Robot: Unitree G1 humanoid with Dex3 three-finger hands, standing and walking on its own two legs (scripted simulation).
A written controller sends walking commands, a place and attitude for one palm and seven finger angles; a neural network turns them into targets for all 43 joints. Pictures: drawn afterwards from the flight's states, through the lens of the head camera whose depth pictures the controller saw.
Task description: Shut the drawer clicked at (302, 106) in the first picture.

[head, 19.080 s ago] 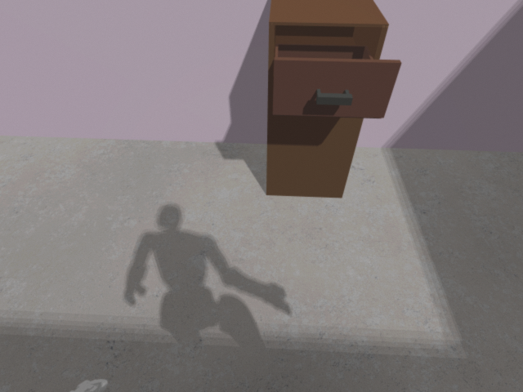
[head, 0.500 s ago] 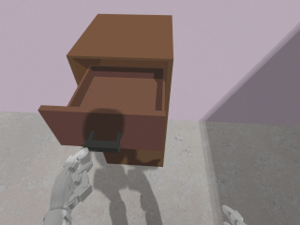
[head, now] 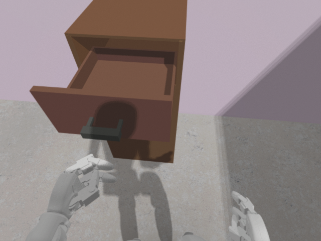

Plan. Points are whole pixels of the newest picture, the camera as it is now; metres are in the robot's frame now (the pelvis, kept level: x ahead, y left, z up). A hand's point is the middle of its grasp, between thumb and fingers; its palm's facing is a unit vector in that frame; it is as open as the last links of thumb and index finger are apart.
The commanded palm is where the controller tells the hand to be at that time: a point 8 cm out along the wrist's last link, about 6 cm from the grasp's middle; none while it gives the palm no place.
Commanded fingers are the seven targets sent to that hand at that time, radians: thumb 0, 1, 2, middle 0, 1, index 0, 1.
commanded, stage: raise the hand and make a fist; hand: left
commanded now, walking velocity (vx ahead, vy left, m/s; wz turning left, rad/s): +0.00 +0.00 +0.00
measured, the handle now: (103, 127) +0.39 +0.17 +0.05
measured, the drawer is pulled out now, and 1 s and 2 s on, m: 0.28 0.28 0.28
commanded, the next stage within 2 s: bring the fist close to the handle in 1.16 s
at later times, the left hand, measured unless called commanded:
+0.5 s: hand (80, 176) +0.22 +0.16 +0.13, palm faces -0.03 -1.00 -0.02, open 3.1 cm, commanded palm +0.17 +0.21 +0.13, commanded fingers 0.00 0.90 0.90 -1.40 -1.60 -1.40 -1.60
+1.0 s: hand (87, 184) +0.21 +0.14 +0.14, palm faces -0.09 -0.99 -0.06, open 3.2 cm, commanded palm +0.17 +0.20 +0.15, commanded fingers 0.00 0.90 0.90 -1.40 -1.60 -1.40 -1.60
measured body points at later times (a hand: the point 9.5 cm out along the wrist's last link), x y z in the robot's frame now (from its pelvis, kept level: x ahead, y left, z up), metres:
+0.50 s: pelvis +0.05 +0.03 +0.02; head +0.07 +0.02 +0.47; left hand +0.22 +0.22 +0.13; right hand +0.26 -0.18 -0.04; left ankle +0.00 +0.10 -0.68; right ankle +0.06 -0.06 -0.68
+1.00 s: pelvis +0.04 +0.03 +0.02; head +0.04 +0.01 +0.47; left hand +0.20 +0.20 +0.14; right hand +0.23 -0.18 -0.04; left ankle +0.00 +0.10 -0.68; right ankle +0.06 -0.06 -0.68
